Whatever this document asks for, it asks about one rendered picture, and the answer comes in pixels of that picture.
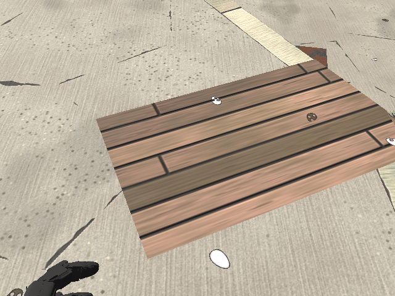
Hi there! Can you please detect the robot left hand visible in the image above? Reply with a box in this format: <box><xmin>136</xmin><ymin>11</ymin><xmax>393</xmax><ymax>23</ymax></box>
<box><xmin>24</xmin><ymin>260</ymin><xmax>99</xmax><ymax>296</ymax></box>

